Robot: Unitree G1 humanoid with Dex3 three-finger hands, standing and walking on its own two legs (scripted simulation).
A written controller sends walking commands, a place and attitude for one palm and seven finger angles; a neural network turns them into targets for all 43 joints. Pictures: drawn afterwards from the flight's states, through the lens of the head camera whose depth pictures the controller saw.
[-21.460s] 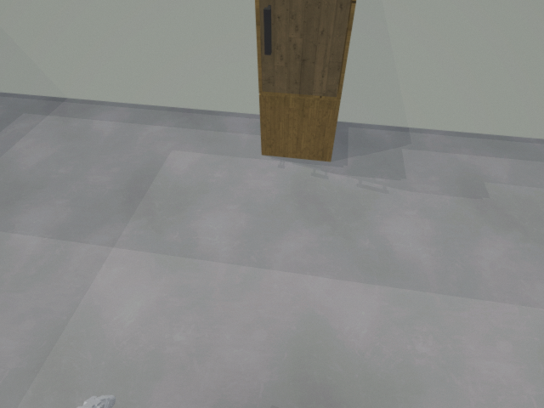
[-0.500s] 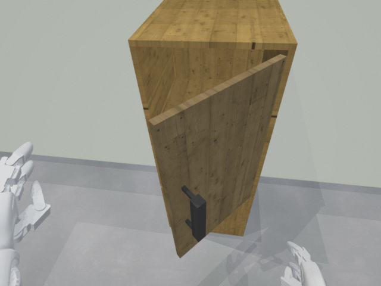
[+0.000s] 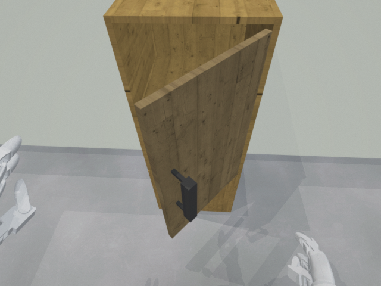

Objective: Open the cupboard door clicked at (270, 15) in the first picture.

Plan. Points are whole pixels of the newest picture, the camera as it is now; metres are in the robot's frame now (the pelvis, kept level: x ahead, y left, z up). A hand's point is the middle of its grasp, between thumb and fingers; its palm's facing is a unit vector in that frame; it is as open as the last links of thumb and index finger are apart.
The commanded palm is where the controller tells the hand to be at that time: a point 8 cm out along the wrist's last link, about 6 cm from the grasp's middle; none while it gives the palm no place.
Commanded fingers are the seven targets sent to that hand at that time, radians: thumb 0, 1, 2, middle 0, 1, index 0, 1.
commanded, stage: step back with the hand held close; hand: left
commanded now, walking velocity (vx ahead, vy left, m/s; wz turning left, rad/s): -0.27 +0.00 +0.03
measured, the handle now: (183, 195) +0.34 +0.05 -0.05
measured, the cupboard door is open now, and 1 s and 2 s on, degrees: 48 48 48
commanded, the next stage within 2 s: stop stepping back and stand still in 0.86 s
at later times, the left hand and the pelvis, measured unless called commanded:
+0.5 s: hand out of the picture +0.09 +0.29 +0.16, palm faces +0.50 -0.70 -0.51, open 7.4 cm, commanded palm +0.03 +0.32 +0.17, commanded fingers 0.00 0.90 0.90 -0.20 -0.30 -0.20 -0.30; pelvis -0.09 +0.01 -0.01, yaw +4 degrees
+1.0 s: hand out of the picture +0.01 +0.26 +0.15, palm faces +0.37 -0.80 -0.48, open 7.4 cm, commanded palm -0.05 +0.30 +0.17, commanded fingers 0.00 0.90 0.90 -0.20 -0.30 -0.20 -0.30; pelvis -0.20 +0.01 -0.02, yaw -2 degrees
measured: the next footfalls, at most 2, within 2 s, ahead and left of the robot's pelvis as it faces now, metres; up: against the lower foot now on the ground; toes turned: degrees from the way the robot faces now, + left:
right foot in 0.40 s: -0.07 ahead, -0.10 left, +0.00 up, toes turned +8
right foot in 1.00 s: -0.25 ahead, -0.09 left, +0.00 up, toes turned -5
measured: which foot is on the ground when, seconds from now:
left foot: down 0.00-1.00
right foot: down 0.00-0.30, up 0.32-0.38, down 0.40-0.68, up 0.70-0.98, down 1.00-1.00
